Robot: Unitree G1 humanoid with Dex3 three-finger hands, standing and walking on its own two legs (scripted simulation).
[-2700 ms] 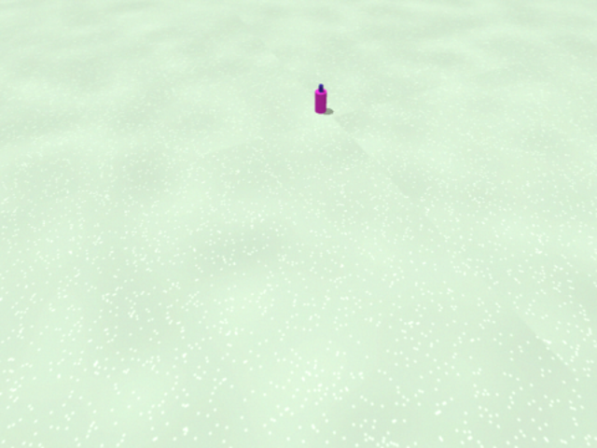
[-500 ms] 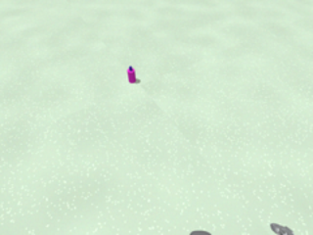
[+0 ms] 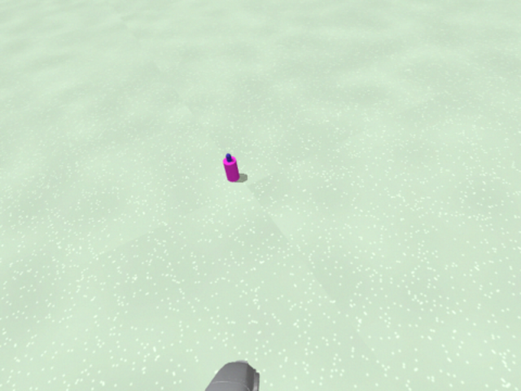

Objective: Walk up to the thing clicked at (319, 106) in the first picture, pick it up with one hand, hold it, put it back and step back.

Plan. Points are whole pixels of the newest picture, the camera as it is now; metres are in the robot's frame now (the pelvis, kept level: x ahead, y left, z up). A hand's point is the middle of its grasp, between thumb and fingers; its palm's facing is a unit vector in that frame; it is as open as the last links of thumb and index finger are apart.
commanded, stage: walk up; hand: left
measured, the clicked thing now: (230, 166) +1.27 +0.38 -0.69
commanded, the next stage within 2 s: none
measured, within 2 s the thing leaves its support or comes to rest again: neither
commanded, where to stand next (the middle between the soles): +0.91 +0.09 m, yaw -1 degrees
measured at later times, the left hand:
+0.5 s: hand (138, 287) +0.32 +0.35 -0.15, palm faces -0.04 -0.94 -0.33, open 7.4 cm
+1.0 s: hand (167, 216) +0.50 +0.32 -0.12, palm faces -0.01 -0.92 -0.40, open 7.4 cm
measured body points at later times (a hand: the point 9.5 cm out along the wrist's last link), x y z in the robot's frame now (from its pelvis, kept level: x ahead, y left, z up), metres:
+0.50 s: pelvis +0.25 +0.07 +0.00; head +0.27 +0.09 +0.45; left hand +0.33 +0.39 -0.12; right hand +0.30 -0.24 -0.10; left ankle +0.22 +0.17 -0.74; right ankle +0.33 -0.09 -0.69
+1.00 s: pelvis +0.45 +0.05 +0.00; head +0.46 +0.02 +0.45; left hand +0.50 +0.37 -0.09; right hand +0.52 -0.27 -0.12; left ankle +0.53 +0.22 -0.68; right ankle +0.46 -0.05 -0.74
